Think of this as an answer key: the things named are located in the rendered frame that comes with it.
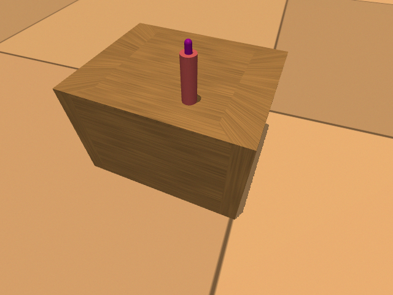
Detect bottle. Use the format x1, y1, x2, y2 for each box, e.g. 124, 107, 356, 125
179, 39, 198, 106

